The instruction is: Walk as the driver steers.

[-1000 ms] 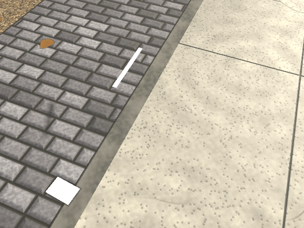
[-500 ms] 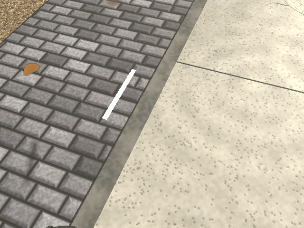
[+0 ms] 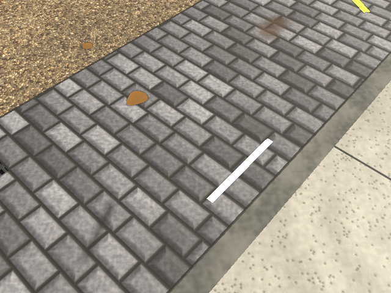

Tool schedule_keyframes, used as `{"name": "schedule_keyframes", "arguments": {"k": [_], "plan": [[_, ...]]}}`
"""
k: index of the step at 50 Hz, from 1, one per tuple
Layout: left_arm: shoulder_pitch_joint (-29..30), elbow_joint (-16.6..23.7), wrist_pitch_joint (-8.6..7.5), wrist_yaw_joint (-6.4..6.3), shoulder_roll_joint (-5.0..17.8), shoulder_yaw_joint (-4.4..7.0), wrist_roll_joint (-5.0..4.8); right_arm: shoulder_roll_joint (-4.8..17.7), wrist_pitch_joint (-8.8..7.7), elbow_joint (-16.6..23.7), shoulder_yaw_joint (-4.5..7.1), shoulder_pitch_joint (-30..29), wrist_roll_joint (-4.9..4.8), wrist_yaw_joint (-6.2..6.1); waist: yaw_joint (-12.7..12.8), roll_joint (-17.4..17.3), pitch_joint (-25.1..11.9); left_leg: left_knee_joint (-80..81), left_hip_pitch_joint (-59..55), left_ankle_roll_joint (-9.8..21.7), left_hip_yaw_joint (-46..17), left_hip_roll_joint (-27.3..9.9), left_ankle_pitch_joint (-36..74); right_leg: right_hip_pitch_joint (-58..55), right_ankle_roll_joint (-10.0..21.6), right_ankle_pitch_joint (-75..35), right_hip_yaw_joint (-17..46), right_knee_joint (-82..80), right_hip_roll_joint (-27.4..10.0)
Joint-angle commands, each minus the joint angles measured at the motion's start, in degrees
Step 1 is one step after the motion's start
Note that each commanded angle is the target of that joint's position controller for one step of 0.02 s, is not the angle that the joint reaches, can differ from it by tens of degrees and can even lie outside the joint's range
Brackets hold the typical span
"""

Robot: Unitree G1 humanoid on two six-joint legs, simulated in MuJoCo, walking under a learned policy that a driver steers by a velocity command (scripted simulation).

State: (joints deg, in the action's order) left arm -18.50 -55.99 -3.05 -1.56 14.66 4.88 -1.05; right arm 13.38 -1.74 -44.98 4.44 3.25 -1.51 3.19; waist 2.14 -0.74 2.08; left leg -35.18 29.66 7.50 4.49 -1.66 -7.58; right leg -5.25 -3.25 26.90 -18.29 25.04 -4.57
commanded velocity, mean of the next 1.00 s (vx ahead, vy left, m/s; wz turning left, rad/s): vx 0.50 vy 0.00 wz -0.07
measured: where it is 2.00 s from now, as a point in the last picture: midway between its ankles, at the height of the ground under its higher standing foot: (255, 138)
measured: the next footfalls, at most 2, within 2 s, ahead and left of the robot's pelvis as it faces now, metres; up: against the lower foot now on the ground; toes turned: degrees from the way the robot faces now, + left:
right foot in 0.54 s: +0.51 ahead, -0.06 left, +0.00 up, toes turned +5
left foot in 1.04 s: +0.80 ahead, +0.11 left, +0.00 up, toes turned -15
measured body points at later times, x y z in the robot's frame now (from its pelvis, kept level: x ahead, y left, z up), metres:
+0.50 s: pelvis +0.29 +0.01 +0.01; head +0.32 +0.02 +0.46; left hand +0.46 +0.27 -0.08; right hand +0.36 -0.27 -0.11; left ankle +0.12 +0.09 -0.72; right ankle +0.47 -0.08 -0.70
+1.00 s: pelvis +0.58 +0.02 +0.02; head +0.61 +0.00 +0.47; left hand +0.64 +0.30 -0.09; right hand +0.80 -0.24 -0.05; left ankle +0.76 +0.14 -0.70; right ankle +0.47 -0.07 -0.72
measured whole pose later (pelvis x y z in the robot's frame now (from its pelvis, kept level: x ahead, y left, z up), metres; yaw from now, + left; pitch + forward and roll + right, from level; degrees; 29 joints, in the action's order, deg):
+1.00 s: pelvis +0.58 +0.02 +0.02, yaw -8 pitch +3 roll +0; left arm -21.8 -45.6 -2.2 -0.8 16.0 3.9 -1.6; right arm 15.0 -6.6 -39.1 2.6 0.3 -0.1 0.7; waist 5.5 -1.3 0.6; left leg -26.9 30.8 -1.9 -5.8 0.2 0.2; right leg 4.4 4.8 20.0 12.4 22.9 7.0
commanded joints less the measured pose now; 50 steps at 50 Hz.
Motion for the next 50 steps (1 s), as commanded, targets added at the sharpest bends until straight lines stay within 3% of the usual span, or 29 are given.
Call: {"name": "schedule_keyframes", "arguments": {"k": [1, 2, 3, 4, 5, 6, 7, 9, 11, 15, 18, 22, 24, 25, 26, 27, 28, 29, 30, 31, 32, 33, 34, 36, 39, 42, 46, 48, 50], "plan": [[2.5, 6.4, -0.87, -0.09, 5.6, 0.44, 1.84, 18.2, 0.19, -2.2, 6.45, 21.4, -0.33, -2.06, -9.7, -9.4, -12.8, 5.8, -40.7, 9.4, -21.5, -7.9, -1.3, 30.1, 2.7, -20.0, 3.2, 42.9, -3.0], [0.8, 9.0, -3.52, 0.71, 2.4, -1.04, 0.97, 19.5, -1.00, 0.0, 5.82, 20.3, 0.42, -1.55, -6.0, -13.2, -21.9, 16.4, -52.0, 19.3, -53.0, -18.0, -9.6, 45.3, 1.4, 8.5, 17.4, 56.2, 7.1], [8.5, 10.6, -5.37, 1.41, 6.9, -0.02, -1.46, 14.4, -1.72, -0.1, 4.30, 20.7, 0.86, -1.13, -9.1, -5.6, -18.5, 19.5, -51.2, 15.4, -48.4, -16.8, -7.8, 51.9, 2.9, 4.7, 23.4, 57.5, 4.1], [10.4, 11.1, -6.25, 1.60, 7.0, -0.06, -1.95, 11.7, -2.30, -0.2, 3.60, 18.2, 0.63, -1.20, -7.8, -4.2, -12.1, 18.8, -44.5, 12.9, -38.8, -14.7, -3.4, 53.4, 4.5, -0.7, 22.7, 53.7, 1.6], [10.0, 10.0, -6.39, 1.09, 6.8, 0.11, -0.59, 9.9, -2.54, 0.9, 3.02, 13.4, 0.36, -1.25, -4.9, 0.5, -8.7, 18.6, -35.7, 10.6, -32.0, -11.9, 1.4, 49.5, 4.6, -5.0, 22.8, 48.6, -1.1], [9.6, 9.5, -5.71, 0.71, 7.6, 0.75, 0.66, 7.5, -2.55, 1.9, 2.20, 10.0, 0.51, -1.39, -3.0, 1.1, -6.5, 19.7, -29.2, 9.0, -27.0, -9.6, 6.3, 45.4, 4.5, -7.8, 22.6, 44.4, -2.6], [8.5, 9.7, -4.83, 0.84, 7.8, 1.02, 0.77, 7.5, -2.63, 2.6, 2.01, 9.0, 1.02, -1.72, -1.3, -1.3, -6.4, 20.8, -24.6, 9.7, -26.2, -9.3, 9.5, 41.7, 3.7, -9.0, 23.0, 42.6, -3.2], [8.6, 10.3, -3.60, 0.85, 6.8, 1.06, 1.38, 8.5, -2.90, 2.7, 2.15, 9.9, 0.63, -2.41, -0.7, -0.7, -5.4, 22.0, -20.7, 9.7, -23.2, -7.9, 13.7, 40.1, 1.9, -10.6, 22.1, 37.3, -3.0], [12.9, 11.8, -3.06, 0.61, 5.6, 0.70, 1.86, 10.3, -2.95, 2.5, 2.57, 12.0, 0.46, -3.30, -1.7, -0.5, -3.7, 22.8, -18.9, 9.0, -21.0, -6.6, 15.2, 41.8, 0.5, -16.0, 21.1, 30.1, -1.8], [18.2, 12.4, -3.21, 1.73, 3.3, -0.53, 1.14, 8.7, -2.83, 0.9, 1.74, 15.0, 0.83, -4.02, -4.8, -4.0, -2.4, 23.6, -19.3, 5.3, -14.3, -4.3, 13.1, 39.4, 1.0, -32.3, 19.3, 13.4, -0.4], [22.4, 13.6, -3.42, 2.57, 3.9, -0.96, 0.26, 9.3, -3.22, -0.6, 1.61, 17.3, 1.08, -3.82, -7.1, -4.5, -0.1, 24.7, -22.1, 4.7, -14.5, -6.7, 7.7, 39.5, 2.8, -37.1, 18.7, 8.4, 0.1], [25.1, 15.6, -3.94, 4.18, 5.1, -1.20, -0.08, 10.1, -2.72, -2.6, 1.75, 19.1, 1.36, -4.09, -7.6, -3.3, 2.0, 21.6, -34.0, 3.8, -13.9, -11.4, 14.8, 46.8, 6.1, -29.7, 18.8, 5.7, 0.5], [22.7, 15.5, -4.02, 5.01, 5.7, -1.09, -0.16, 10.8, -2.28, -2.5, 1.88, 17.6, 1.40, -4.42, -5.8, -3.9, 0.5, 18.1, -36.3, 2.4, -11.6, -11.9, 26.3, 43.4, 8.0, -24.9, 17.6, 5.0, 2.2], [19.6, 14.8, -3.85, 5.07, 6.8, -0.60, -0.11, 11.5, -2.09, -2.2, 2.01, 16.6, 1.57, -4.57, -4.1, -4.7, -2.1, 14.7, -36.5, 1.7, -10.2, -11.3, 36.8, 38.0, 9.0, -22.7, 16.1, 5.5, 4.2], [14.0, 13.4, -3.62, 4.92, 8.4, 0.27, 0.05, 12.1, -1.75, -1.9, 2.03, 15.3, 1.62, -4.68, -1.0, -4.9, -5.9, 7.9, -35.9, 0.8, -8.2, -10.0, 46.8, 30.0, 10.3, -22.4, 14.3, 5.2, 6.6], [5.6, 11.2, -3.32, 4.61, 10.3, 1.37, 0.35, 11.9, -1.52, -1.3, 1.72, 14.1, 1.64, -4.81, 3.2, -3.2, -10.4, -3.1, -31.6, -0.9, -5.9, -7.4, 48.2, 18.1, 12.1, -25.3, 15.2, 4.0, 7.1], [-2.9, 10.2, -2.90, 4.10, 14.0, 2.18, 0.65, 10.0, -1.74, 0.1, 0.81, 14.9, 2.81, -5.06, 5.3, 4.5, -16.8, -21.4, -19.3, -3.0, -3.5, -3.9, 28.5, 2.6, 15.9, -27.4, 30.3, 4.0, -3.0], [-4.2, 9.7, -2.99, 4.64, 15.9, 2.44, 0.47, 3.3, -3.21, 0.4, -1.01, 22.4, 2.69, -3.80, 0.0, 19.3, -21.3, -39.2, 4.7, -6.9, -6.4, 7.3, -21.6, -15.3, 26.2, -17.1, 60.0, -2.8, -14.2], [-3.7, 9.8, -2.73, 4.51, 10.9, 1.37, -0.61, 8.5, -4.84, 0.6, -0.58, 18.1, 1.46, -3.14, 3.1, 12.0, -19.4, -43.4, 11.7, -5.9, -12.9, 4.4, -22.7, -16.1, 23.9, -7.2, 62.5, -7.2, -13.1], [-0.2, 11.1, -2.52, 4.06, 9.3, 0.95, -0.29, 10.4, -5.92, 2.5, -0.09, 11.9, -0.09, -2.68, 3.4, 7.9, -11.4, -42.0, 14.9, -5.3, -12.3, 1.8, -17.5, -9.0, 21.7, -8.9, 54.8, -8.3, -11.5], [2.7, 12.2, -2.41, 3.89, 9.1, 0.76, 0.25, 9.9, -6.51, 3.2, -0.28, 8.9, 0.35, -2.90, 1.9, 1.4, -7.6, -38.2, 13.0, -5.2, -11.4, -0.3, -13.7, -1.0, 20.5, -14.5, 49.6, -9.2, -9.5], [4.6, 12.9, -2.39, 3.79, 8.2, 0.42, 0.49, 9.9, -6.56, 3.6, 0.14, 7.5, 1.61, -3.24, 0.3, -1.2, -5.0, -33.8, 10.8, -5.7, -10.8, -1.7, -11.7, 5.2, 20.1, -20.9, 46.0, -10.1, -7.8], [5.4, 13.5, -2.43, 3.58, 7.9, 0.09, 1.00, 9.8, -6.13, 4.1, 0.39, 8.3, 2.16, -3.37, -1.5, 0.1, -5.1, -31.3, 7.5, -6.3, -11.0, -2.6, -10.7, 8.8, 20.2, -25.3, 43.9, -11.1, -6.6], [5.3, 13.9, -2.33, 3.16, 8.1, 0.15, 0.52, 8.6, -5.05, 4.5, 0.37, 9.7, 2.45, -3.73, -2.9, 2.6, -4.6, -25.9, 6.0, -7.8, -10.2, -3.4, -10.6, 12.5, 20.5, -29.6, 40.8, -12.4, -5.3], [2.9, 13.9, -2.10, 1.97, 10.3, 0.84, 0.15, 7.1, -4.09, 6.3, -0.05, 5.0, 2.64, -4.30, -1.9, 3.1, -2.9, -16.0, 6.9, -10.3, -8.4, -2.7, -3.1, 16.7, 19.6, -32.8, 36.7, -13.5, -3.3], [0.3, 13.6, -1.21, 1.16, 10.5, 1.03, -0.36, 5.5, -4.45, 8.1, -0.59, -1.0, 2.45, -3.96, 0.5, 4.3, -2.7, -3.5, 2.9, -10.9, -7.9, -0.2, 8.6, 19.1, 16.3, -31.1, 33.6, -12.2, 0.2], [-3.7, 12.8, -0.11, 0.75, 10.0, 0.99, -0.69, 5.9, -5.26, 10.2, -0.66, -7.1, 1.43, -2.94, 2.7, 5.6, -2.4, 5.0, -0.4, -10.5, -8.2, 2.4, 12.3, 16.5, 14.9, -27.2, 37.1, -9.0, -0.4], [-4.4, 12.9, 0.42, 0.47, 9.8, 1.01, -0.65, 7.1, -5.85, 10.8, -0.28, -8.0, 1.21, -2.43, 2.4, 5.9, -2.3, 8.2, -0.7, -9.7, -9.4, 2.9, 9.1, 12.3, 14.6, -25.7, 40.9, -6.0, -1.8], [-3.3, 13.5, 0.81, 0.21, 10.2, 1.29, -0.43, 8.7, -6.51, 10.5, 0.32, -5.6, 0.99, -2.26, 0.6, 7.7, -2.6, 10.0, -4.2, -8.2, -9.5, 3.0, 4.6, 10.3, 13.9, -27.8, 43.8, -2.6, -2.8]]}}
